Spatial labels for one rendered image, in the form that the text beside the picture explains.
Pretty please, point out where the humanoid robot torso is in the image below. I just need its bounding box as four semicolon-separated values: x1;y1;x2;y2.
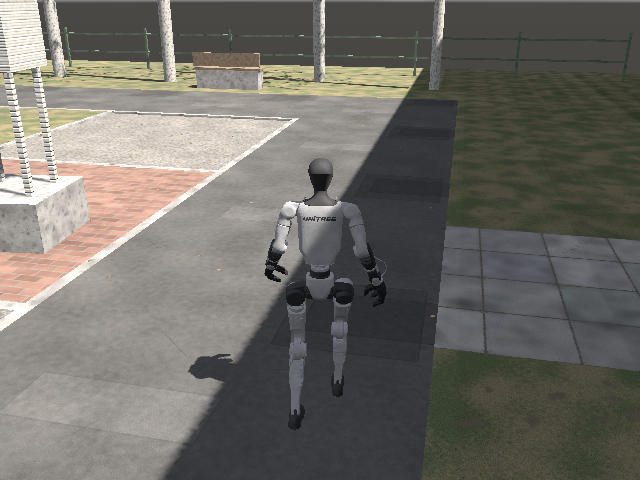
297;197;344;300

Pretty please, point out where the robot left upper arm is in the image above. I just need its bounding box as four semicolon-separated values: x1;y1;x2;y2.
271;201;300;254

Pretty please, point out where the robot left thigh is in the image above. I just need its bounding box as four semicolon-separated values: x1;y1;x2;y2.
286;281;307;360

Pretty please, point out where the right robot forearm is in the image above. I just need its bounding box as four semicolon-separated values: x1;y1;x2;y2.
360;242;383;286

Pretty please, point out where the robot right hand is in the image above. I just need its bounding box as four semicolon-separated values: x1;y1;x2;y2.
364;281;387;307

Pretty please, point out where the left robot forearm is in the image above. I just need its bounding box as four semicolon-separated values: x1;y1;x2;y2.
265;239;282;270

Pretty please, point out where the robot left hand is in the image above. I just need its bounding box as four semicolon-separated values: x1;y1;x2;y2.
264;265;288;282

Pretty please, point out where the robot right upper arm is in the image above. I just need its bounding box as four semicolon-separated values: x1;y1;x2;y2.
341;202;370;258

